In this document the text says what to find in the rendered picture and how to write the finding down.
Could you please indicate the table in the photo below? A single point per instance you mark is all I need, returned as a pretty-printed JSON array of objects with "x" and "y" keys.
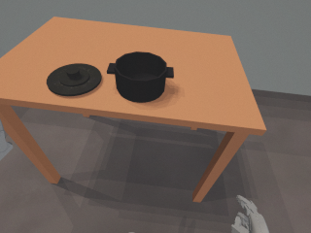
[{"x": 209, "y": 90}]

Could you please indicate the lid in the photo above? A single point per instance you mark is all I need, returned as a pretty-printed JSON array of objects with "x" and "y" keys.
[{"x": 59, "y": 83}]

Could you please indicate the knob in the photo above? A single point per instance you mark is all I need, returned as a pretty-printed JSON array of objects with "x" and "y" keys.
[{"x": 73, "y": 72}]

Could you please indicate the left robot hand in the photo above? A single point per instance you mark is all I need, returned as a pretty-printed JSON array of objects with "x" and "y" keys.
[{"x": 5, "y": 147}]

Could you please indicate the pot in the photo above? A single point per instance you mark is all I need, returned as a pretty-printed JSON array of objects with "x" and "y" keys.
[{"x": 140, "y": 76}]

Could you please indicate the right robot hand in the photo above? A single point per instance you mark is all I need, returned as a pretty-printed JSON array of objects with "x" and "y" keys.
[{"x": 252, "y": 223}]

